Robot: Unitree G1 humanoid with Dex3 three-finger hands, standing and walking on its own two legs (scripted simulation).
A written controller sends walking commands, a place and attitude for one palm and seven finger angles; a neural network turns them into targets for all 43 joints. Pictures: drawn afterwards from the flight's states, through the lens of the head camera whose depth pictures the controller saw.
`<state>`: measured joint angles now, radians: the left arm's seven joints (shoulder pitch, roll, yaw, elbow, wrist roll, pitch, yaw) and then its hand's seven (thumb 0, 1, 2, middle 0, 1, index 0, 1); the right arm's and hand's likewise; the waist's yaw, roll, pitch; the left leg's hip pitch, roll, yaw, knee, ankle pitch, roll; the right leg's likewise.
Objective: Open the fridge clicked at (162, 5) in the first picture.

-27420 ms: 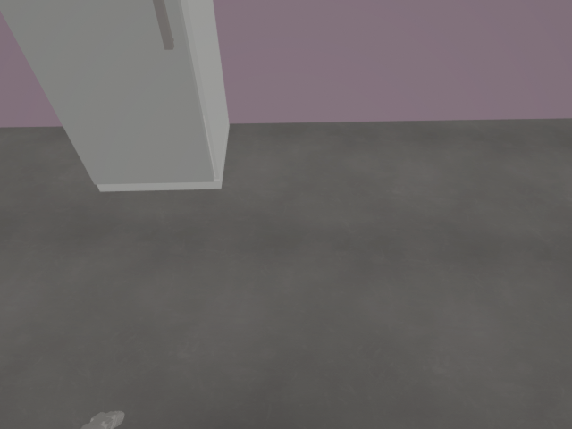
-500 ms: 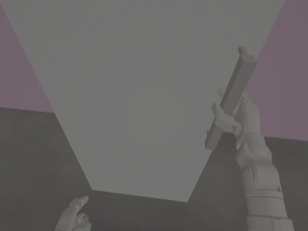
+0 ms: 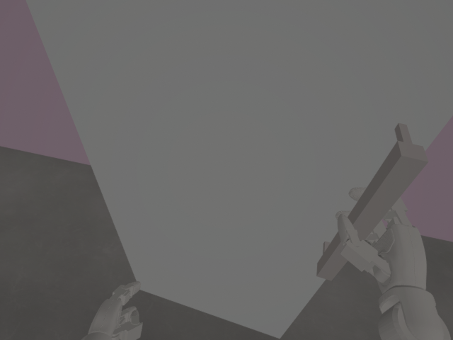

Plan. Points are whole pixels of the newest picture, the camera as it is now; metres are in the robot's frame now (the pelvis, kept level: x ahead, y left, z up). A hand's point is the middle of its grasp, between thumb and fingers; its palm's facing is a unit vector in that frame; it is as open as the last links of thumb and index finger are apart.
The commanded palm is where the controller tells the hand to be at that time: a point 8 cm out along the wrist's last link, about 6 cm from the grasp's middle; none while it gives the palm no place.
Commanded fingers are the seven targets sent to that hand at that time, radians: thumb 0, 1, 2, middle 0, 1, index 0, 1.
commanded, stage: walk backward, drawing the door open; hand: right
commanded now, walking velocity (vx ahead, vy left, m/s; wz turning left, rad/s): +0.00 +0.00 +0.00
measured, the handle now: (356, 214) +0.30 -0.18 +0.14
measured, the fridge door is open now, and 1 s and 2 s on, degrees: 5 21 57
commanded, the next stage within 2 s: none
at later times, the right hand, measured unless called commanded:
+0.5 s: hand (344, 266) +0.20 -0.14 +0.14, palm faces +0.39 +0.86 -0.33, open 7.3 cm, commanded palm +0.15 -0.17 +0.14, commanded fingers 0.00 -0.90 -0.90 0.45 1.40 0.45 1.40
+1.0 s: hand (308, 336) +0.12 -0.07 +0.14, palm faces +0.59 +0.76 -0.27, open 7.4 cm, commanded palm +0.06 -0.10 +0.14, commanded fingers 0.00 -0.90 -0.90 0.45 1.40 0.45 1.40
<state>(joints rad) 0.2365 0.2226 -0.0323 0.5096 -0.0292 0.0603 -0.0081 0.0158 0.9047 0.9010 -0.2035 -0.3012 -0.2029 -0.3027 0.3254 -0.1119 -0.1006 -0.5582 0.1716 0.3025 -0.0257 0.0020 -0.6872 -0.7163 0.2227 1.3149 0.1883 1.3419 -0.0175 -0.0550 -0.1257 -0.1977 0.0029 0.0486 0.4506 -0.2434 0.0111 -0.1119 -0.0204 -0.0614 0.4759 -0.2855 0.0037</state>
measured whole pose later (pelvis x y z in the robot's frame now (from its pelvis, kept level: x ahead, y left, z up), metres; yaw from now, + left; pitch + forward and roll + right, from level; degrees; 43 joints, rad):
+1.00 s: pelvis -0.04 +0.21 -0.02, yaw -26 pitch +1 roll +4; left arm 0.18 0.12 -0.01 0.62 0.02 -0.16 0.06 0.01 0.90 0.90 -0.21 -0.30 -0.21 -0.30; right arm 0.24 -0.32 -0.16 -0.50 0.03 -0.07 -0.12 -0.11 -0.51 -0.79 0.46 1.40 0.22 1.34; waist 0.01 -0.03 0.10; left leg -0.28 -0.01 -0.02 0.71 -0.45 -0.06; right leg -0.43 -0.11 0.21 0.41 -0.03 0.09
